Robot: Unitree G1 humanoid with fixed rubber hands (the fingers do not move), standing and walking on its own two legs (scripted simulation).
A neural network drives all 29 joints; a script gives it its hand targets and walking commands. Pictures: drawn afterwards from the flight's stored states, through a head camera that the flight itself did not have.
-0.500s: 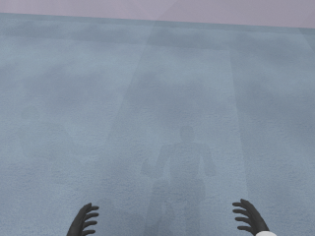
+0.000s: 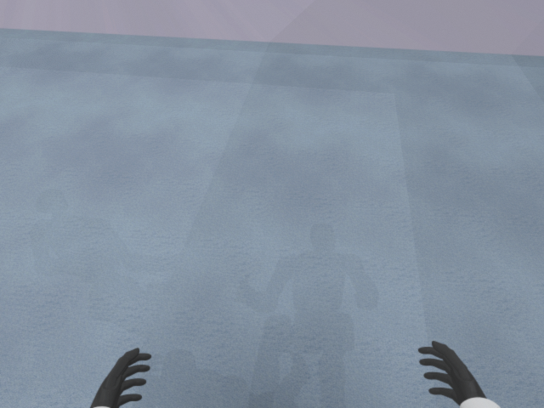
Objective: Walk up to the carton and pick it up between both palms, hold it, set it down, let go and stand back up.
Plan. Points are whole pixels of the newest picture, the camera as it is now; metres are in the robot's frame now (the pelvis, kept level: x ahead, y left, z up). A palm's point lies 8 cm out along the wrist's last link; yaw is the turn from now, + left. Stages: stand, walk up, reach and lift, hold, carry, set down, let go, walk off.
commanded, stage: stand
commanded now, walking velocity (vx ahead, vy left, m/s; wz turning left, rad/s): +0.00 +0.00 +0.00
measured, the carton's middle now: out of the picture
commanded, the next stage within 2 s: none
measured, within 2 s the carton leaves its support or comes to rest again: neither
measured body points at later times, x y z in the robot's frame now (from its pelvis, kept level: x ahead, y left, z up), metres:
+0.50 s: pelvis +0.00 +0.00 +0.00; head -0.01 +0.00 +0.45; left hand +0.16 +0.27 -0.07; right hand +0.16 -0.27 -0.08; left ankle +0.01 +0.12 -0.72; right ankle +0.01 -0.12 -0.72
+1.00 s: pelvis -0.01 +0.00 +0.00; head -0.01 +0.00 +0.45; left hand +0.16 +0.28 -0.07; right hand +0.16 -0.27 -0.08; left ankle +0.01 +0.12 -0.72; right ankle +0.01 -0.12 -0.72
